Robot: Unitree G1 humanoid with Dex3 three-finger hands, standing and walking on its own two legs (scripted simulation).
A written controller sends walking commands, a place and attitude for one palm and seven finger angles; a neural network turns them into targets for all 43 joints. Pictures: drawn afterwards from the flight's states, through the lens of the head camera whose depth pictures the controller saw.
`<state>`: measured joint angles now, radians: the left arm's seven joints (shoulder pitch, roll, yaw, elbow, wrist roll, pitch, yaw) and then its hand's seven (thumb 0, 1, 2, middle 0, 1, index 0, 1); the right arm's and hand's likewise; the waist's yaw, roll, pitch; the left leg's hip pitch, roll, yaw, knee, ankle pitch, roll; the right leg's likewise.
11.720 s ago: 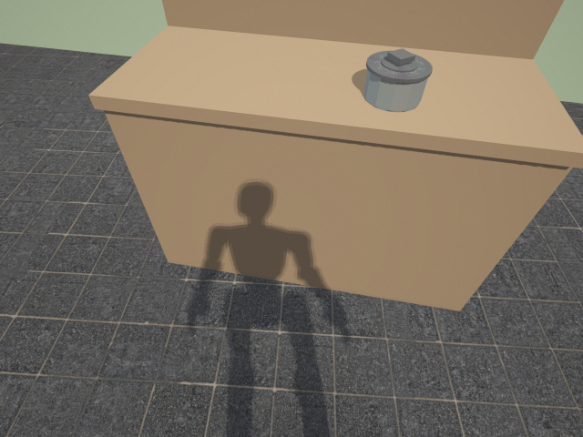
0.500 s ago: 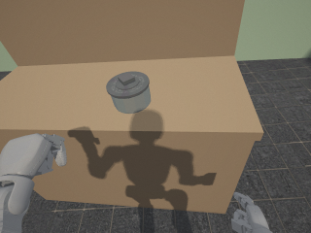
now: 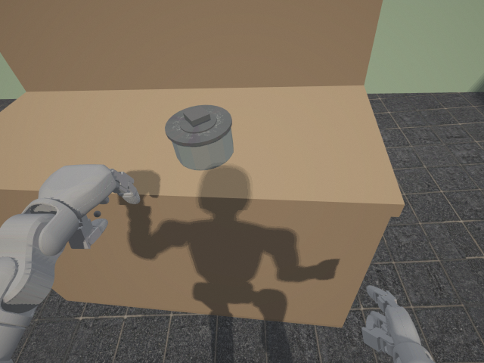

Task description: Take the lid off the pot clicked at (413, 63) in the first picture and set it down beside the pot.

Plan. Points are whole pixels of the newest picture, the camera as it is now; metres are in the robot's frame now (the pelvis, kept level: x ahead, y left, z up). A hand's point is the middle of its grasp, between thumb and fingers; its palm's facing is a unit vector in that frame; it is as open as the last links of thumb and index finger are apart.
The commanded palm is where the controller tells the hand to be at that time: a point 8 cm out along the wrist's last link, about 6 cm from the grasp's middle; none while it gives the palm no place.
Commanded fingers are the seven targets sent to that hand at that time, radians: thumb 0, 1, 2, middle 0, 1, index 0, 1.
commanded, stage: reach forward and open the fingers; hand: left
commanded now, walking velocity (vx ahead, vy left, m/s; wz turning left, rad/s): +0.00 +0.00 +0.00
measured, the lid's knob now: (196, 115) +0.59 +0.20 +0.12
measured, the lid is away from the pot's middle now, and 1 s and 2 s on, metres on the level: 0.00 0.00 0.00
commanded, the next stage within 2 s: move the open hand above the knob in 0.28 s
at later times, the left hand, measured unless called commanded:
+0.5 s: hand (116, 179) +0.32 +0.25 +0.17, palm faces -0.11 -0.07 -0.99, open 10.2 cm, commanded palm +0.30 +0.24 +0.25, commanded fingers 0.00 -0.36 1.55 -0.84 -0.08 -0.84 -0.08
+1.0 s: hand (153, 148) +0.40 +0.22 +0.17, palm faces -0.20 -0.05 -0.98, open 10.2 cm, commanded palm +0.38 +0.22 +0.25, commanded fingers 0.00 -0.36 1.55 -0.84 -0.08 -0.84 -0.08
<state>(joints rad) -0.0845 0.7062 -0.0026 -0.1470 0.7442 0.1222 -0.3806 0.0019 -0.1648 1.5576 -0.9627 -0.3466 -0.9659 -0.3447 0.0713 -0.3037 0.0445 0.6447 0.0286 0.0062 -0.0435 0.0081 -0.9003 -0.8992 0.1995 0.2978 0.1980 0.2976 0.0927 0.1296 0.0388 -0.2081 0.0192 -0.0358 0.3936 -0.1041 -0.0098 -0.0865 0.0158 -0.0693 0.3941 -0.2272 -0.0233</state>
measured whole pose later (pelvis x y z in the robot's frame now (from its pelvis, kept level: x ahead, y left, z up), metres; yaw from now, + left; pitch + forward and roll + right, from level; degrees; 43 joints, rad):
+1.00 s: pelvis +0.02 +0.01 +0.00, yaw +0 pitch +0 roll +0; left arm -0.61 0.57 -0.23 0.24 0.82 0.28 -0.46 0.00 -0.35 1.55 -0.85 -0.08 -0.85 -0.08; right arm 0.10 -0.29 0.05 0.66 0.05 0.04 0.00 0.01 -0.90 -0.90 0.20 0.30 0.20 0.30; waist 0.05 0.11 -0.01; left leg -0.25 -0.01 -0.02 0.38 -0.12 0.01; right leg -0.14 -0.01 -0.05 0.39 -0.25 -0.01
